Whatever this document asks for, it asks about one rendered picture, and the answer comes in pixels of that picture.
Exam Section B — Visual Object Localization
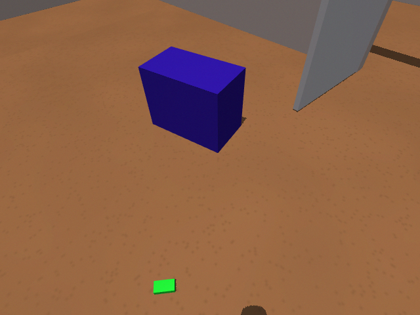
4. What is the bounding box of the small box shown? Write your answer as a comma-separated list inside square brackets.
[154, 279, 175, 295]

